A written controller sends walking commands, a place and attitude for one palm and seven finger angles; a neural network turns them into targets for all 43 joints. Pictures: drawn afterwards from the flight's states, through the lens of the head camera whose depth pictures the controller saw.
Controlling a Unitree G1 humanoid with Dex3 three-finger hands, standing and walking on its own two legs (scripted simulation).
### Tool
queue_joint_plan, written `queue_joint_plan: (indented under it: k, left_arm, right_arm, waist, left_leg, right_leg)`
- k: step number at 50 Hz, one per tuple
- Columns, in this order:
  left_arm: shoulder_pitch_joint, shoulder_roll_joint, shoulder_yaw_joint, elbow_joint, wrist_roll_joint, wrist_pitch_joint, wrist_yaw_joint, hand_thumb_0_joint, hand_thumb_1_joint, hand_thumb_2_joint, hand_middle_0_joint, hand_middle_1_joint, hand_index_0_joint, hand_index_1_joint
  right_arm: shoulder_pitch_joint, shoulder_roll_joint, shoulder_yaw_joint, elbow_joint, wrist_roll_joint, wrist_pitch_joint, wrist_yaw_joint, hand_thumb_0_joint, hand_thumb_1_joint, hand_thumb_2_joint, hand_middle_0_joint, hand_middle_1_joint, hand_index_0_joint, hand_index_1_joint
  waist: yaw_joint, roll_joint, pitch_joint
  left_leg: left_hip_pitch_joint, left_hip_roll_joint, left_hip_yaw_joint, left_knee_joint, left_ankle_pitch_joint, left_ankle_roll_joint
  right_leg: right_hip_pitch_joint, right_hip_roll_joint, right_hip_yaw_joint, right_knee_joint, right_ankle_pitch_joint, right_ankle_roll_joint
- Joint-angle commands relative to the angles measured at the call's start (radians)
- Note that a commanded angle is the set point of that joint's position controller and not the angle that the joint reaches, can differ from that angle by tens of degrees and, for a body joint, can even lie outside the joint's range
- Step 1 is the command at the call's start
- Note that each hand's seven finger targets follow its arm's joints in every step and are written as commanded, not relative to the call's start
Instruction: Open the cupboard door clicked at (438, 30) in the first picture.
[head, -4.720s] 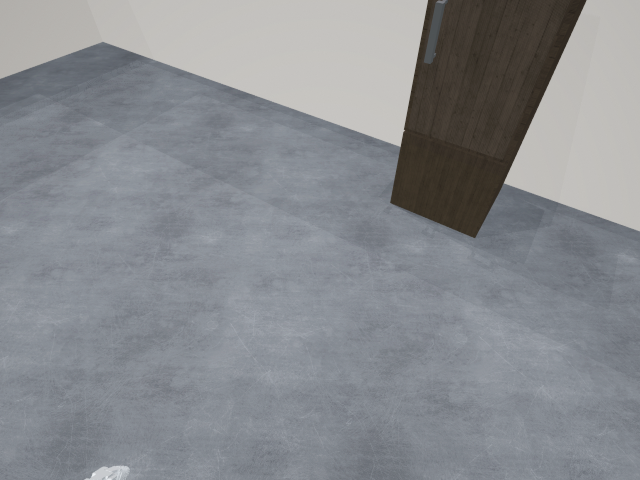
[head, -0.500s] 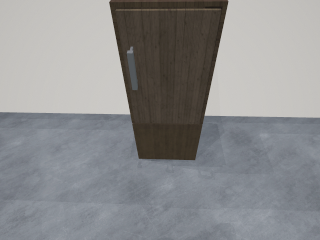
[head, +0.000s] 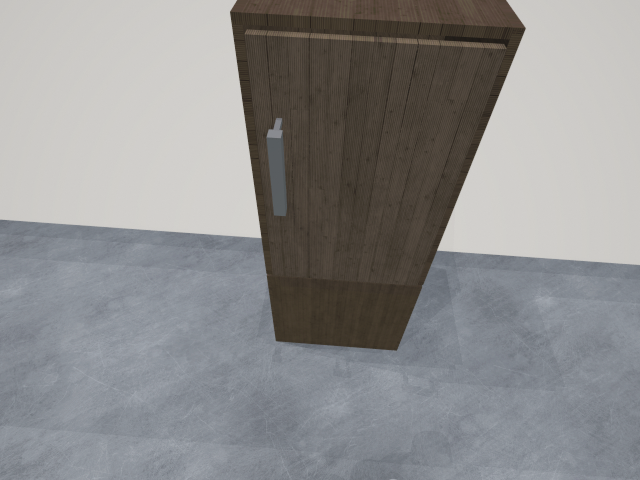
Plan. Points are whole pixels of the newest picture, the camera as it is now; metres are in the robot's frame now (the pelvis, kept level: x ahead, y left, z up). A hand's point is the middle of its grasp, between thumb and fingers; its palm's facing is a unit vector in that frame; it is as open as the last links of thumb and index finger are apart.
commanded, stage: come to a stop and stand still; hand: left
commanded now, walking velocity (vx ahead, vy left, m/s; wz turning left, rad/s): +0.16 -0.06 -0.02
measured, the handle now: (279, 169) +0.61 +0.12 +0.03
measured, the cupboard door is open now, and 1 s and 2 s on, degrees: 0 0 0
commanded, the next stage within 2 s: look again from close up in 1.58 s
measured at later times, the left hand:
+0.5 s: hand out of the picture +0.11 +0.17 -0.16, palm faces +0.10 -0.96 -0.27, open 7.3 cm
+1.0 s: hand out of the picture +0.03 +0.18 -0.18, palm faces +0.01 -0.97 -0.23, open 7.4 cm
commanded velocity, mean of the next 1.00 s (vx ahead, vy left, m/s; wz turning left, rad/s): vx -0.06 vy -0.01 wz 0.00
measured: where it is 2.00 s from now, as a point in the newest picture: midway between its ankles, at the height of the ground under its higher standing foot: outside the picture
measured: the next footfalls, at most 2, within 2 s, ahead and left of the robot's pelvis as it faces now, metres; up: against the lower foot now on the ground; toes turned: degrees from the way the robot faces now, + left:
right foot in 0.14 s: +0.14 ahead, -0.13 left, +0.00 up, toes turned -7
left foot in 0.62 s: +0.08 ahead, +0.13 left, +0.00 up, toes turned +6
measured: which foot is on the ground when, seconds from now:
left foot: down 0.00-0.18, up 0.20-0.60, down 0.62-1.00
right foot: up 0.00-0.12, down 0.14-0.62, up 0.64-0.96, down 0.98-1.00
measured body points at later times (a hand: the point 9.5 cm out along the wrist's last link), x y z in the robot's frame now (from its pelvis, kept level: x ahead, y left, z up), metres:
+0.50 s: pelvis +0.05 -0.03 +0.00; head +0.09 -0.04 +0.45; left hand +0.10 +0.22 -0.14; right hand +0.13 -0.27 -0.16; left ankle +0.02 +0.11 -0.68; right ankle +0.10 -0.13 -0.74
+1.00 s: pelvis +0.03 -0.01 -0.01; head +0.07 -0.01 +0.44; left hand +0.03 +0.23 -0.17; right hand +0.05 -0.25 -0.16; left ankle +0.04 +0.13 -0.74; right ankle +0.02 -0.14 -0.74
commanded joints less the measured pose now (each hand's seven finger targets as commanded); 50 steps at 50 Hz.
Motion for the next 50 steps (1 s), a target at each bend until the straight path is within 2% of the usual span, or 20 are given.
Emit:
queue_joint_plan:
  k: [1,5,6,7,9,14,20,25,28,29,30,31,32,36,44,45,46,47,48,50]
  left_arm:
    - [0.05,-0.003,0.002,-0.045,0.003,-0.007,-0.005,0.0,0.9,0.9,-0.2,-0.3,-0.2,-0.3]
    - [0.076,0.013,-0.002,-0.03,0.003,-0.017,0.005,0.0,0.9,0.9,-0.2,-0.3,-0.2,-0.3]
    - [0.104,0.049,-0.001,-0.015,0.002,-0.027,0.015,0.0,0.9,0.9,-0.2,-0.3,-0.2,-0.3]
    - [0.098,0.115,-0.002,-0.009,0.001,-0.039,0.025,0.0,0.9,0.9,-0.2,-0.3,-0.2,-0.3]
    - [0.033,0.177,0.007,-0.024,-0.008,-0.038,0.033,0.0,0.9,0.9,-0.2,-0.3,-0.2,-0.3]
    - [0.023,0.18,0.028,-0.031,-0.002,-0.009,0.059,0.0,0.9,0.9,-0.2,-0.3,-0.2,-0.3]
    - [-0.06,0.194,0.044,-0.102,0.003,0.008,0.065,0.0,0.9,0.9,-0.2,-0.3,-0.2,-0.3]
    - [-0.092,0.215,0.049,-0.126,0.014,0.016,0.051,0.0,0.9,0.9,-0.2,-0.3,-0.2,-0.3]
    - [-0.124,0.195,0.037,-0.116,0.002,0.024,0.041,0.0,0.9,0.9,-0.2,-0.3,-0.2,-0.3]
    - [-0.109,0.155,0.023,-0.109,-0.006,0.027,0.035,0.0,0.9,0.9,-0.2,-0.3,-0.2,-0.3]
    - [-0.067,0.089,0.008,-0.115,-0.017,0.034,0.029,0.0,0.9,0.9,-0.2,-0.3,-0.2,-0.3]
    - [-0.071,0.081,0.007,-0.121,-0.016,0.034,0.026,0.0,0.9,0.9,-0.2,-0.3,-0.2,-0.3]
    - [-0.095,0.102,0.015,-0.109,-0.005,0.045,0.02,0.0,0.9,0.9,-0.2,-0.3,-0.2,-0.3]
    - [-0.01,0.121,0.028,-0.055,0.001,0.045,-0.002,0.0,0.9,0.9,-0.2,-0.3,-0.2,-0.3]
    - [-0.068,0.079,0.005,-0.074,-0.013,0.033,0.002,0.0,0.9,0.9,-0.2,-0.3,-0.2,-0.3]
    - [-0.041,0.071,0.003,-0.062,-0.016,0.029,0.004,0.0,0.9,0.9,-0.2,-0.3,-0.2,-0.3]
    - [0.11,0.108,-0.005,0.013,-0.002,0.01,0.047,0.0,0.9,0.9,-0.2,-0.3,-0.2,-0.3]
    - [0.119,0.146,-0.005,-0.042,0.003,-0.003,0.043,0.0,0.9,0.9,-0.2,-0.3,-0.2,-0.3]
    - [0.052,0.17,-0.01,-0.057,0.005,-0.015,0.042,0.0,0.9,0.9,-0.2,-0.3,-0.2,-0.3]
    - [-0.009,0.193,-0.006,-0.074,0.007,-0.016,0.033,0.0,0.9,0.9,-0.2,-0.3,-0.2,-0.3]
  right_arm:
    - [0.047,-0.141,-0.03,-0.027,0.0,-0.003,-0.002,0.0,-0.9,-0.9,0.2,0.3,0.2,0.3]
    - [0.036,-0.107,-0.019,-0.015,0.005,0.015,-0.004,0.0,-0.9,-0.9,0.2,0.3,0.2,0.3]
    - [0.044,-0.076,-0.008,-0.008,0.011,0.013,-0.005,0.0,-0.9,-0.9,0.2,0.3,0.2,0.3]
    - [0.074,-0.03,0.006,-0.006,0.022,0.014,-0.004,0.0,-0.9,-0.9,0.2,0.3,0.2,0.3]
    - [0.119,-0.022,0.007,0.013,0.022,0.045,-0.006,0.0,-0.9,-0.9,0.2,0.3,0.2,0.3]
    - [0.056,-0.055,-0.014,0.005,0.025,0.079,-0.02,0.0,-0.9,-0.9,0.2,0.3,0.2,0.3]
    - [0.001,-0.083,-0.033,-0.055,0.014,0.111,0.0,0.0,-0.9,-0.9,0.2,0.3,0.2,0.3]
    - [-0.006,-0.073,-0.021,-0.081,0.018,0.09,0.01,0.0,-0.9,-0.9,0.2,0.3,0.2,0.3]
    - [0.09,-0.066,-0.008,-0.051,0.017,0.066,0.006,0.0,-0.9,-0.9,0.2,0.3,0.2,0.3]
    - [0.108,-0.093,-0.008,-0.037,0.016,0.055,0.005,0.0,-0.9,-0.9,0.2,0.3,0.2,0.3]
    - [0.076,-0.165,-0.015,-0.051,0.002,0.043,0.003,0.0,-0.9,-0.9,0.2,0.3,0.2,0.3]
    - [0.002,-0.212,-0.016,-0.089,-0.004,0.05,0.001,0.0,-0.9,-0.9,0.2,0.3,0.2,0.3]
    - [-0.043,-0.21,-0.018,-0.096,-0.009,0.047,-0.008,0.0,-0.9,-0.9,0.2,0.3,0.2,0.3]
    - [-0.066,-0.181,-0.011,-0.086,-0.002,0.041,-0.028,0.0,-0.9,-0.9,0.2,0.3,0.2,0.3]
    - [0.074,-0.188,-0.032,-0.021,0.0,0.042,-0.035,0.0,-0.9,-0.9,0.2,0.3,0.2,0.3]
    - [0.065,-0.193,-0.031,-0.017,0.0,0.043,-0.033,0.0,-0.9,-0.9,0.2,0.3,0.2,0.3]
    - [-0.038,-0.248,-0.039,-0.05,0.019,0.035,-0.024,0.0,-0.9,-0.9,0.2,0.3,0.2,0.3]
    - [-0.035,-0.126,-0.011,-0.105,0.013,0.037,-0.006,0.0,-0.9,-0.9,0.2,0.3,0.2,0.3]
    - [0.031,-0.079,0.004,-0.113,0.009,0.038,0.002,0.0,-0.9,-0.9,0.2,0.3,0.2,0.3]
    - [0.109,-0.051,0.007,-0.099,0.007,0.028,0.016,0.0,-0.9,-0.9,0.2,0.3,0.2,0.3]
  waist:
    - [-0.016,0.135,0.019]
    - [0.022,0.091,0.031]
    - [0.033,0.008,0.005]
    - [0.007,-0.125,-0.015]
    - [-0.023,-0.26,-0.047]
    - [0.026,-0.083,-0.08]
    - [0.016,-0.107,-0.104]
    - [0.011,-0.177,-0.101]
    - [-0.044,-0.161,-0.097]
    - [-0.048,-0.025,-0.086]
    - [-0.028,0.237,-0.03]
    - [-0.018,0.288,0.043]
    - [-0.024,0.281,0.089]
    - [0.006,0.169,0.06]
    - [-0.061,0.199,-0.035]
    - [-0.048,0.209,-0.047]
    - [0.032,0.211,-0.053]
    - [0.038,-0.025,-0.013]
    - [-0.035,-0.103,-0.016]
    - [-0.063,0.025,-0.159]
  left_leg:
    - [-0.049,0.262,-0.191,-0.254,-0.076,0.127]
    - [-0.075,0.199,-0.143,-0.109,-0.015,0.067]
    - [-0.079,0.14,-0.094,-0.015,0.01,0.016]
    - [-0.121,0.072,-0.054,0.053,-0.125,-0.035]
    - [-0.03,0.04,-0.061,0.143,-0.271,-0.06]
    - [-0.182,0.005,-0.146,0.461,-0.359,-0.07]
    - [-0.227,-0.003,-0.195,0.61,-0.254,-0.094]
    - [-0.097,0.0,-0.141,0.34,-0.231,-0.079]
    - [0.112,-0.005,-0.096,0.012,-0.019,-0.064]
    - [0.189,0.041,-0.152,-0.083,-0.011,-0.06]
    - [0.075,0.217,-0.397,-0.225,-0.147,-0.007]
    - [-0.118,0.323,-0.527,-0.321,-0.306,0.069]
    - [-0.186,0.322,-0.554,-0.384,-0.4,0.088]
    - [-0.039,0.241,-0.363,-0.308,-0.167,0.074]
    - [0.179,0.257,-0.324,-0.149,0.398,0.115]
    - [0.168,0.244,-0.313,-0.134,0.411,0.106]
    - [0.015,0.238,-0.243,0.077,0.379,0.043]
    - [-0.127,0.094,-0.139,0.157,-0.027,-0.005]
    - [-0.125,0.029,-0.095,0.226,-0.169,-0.037]
    - [-0.009,-0.014,-0.092,0.103,-0.083,-0.041]
  right_leg:
    - [0.074,-0.002,-0.01,-0.207,0.034,0.014]
    - [0.239,0.041,-0.036,-0.469,0.194,0.024]
    - [0.31,-0.005,0.035,-0.573,0.299,0.021]
    - [0.336,-0.155,0.218,-0.623,0.491,-0.021]
    - [0.257,-0.237,0.248,-0.653,0.701,-0.103]
    - [0.436,-0.296,0.209,-0.541,1.197,-0.187]
    - [0.371,-0.272,0.153,-0.596,0.862,-0.182]
    - [0.279,-0.222,0.148,-0.637,0.486,-0.162]
    - [0.153,-0.139,0.1,-0.6,0.171,-0.079]
    - [0.068,-0.087,0.068,-0.523,0.013,-0.032]
    - [0.019,0.005,0.022,-0.417,-0.076,0.022]
    - [0.06,0.039,0.017,-0.332,-0.101,0.034]
    - [0.07,0.04,0.054,-0.22,-0.085,0.032]
    - [-0.011,0.056,0.107,-0.025,0.004,0.04]
    - [0.077,0.061,0.05,-0.307,-0.092,0.043]
    - [0.118,0.069,0.038,-0.367,-0.061,0.04]
    - [0.202,0.01,0.115,-0.436,0.104,-0.007]
    - [0.205,-0.015,0.203,-0.632,0.066,-0.015]
    - [0.161,-0.105,0.285,-0.674,0.076,-0.08]
    - [0.244,-0.059,0.17,-0.513,0.218,-0.092]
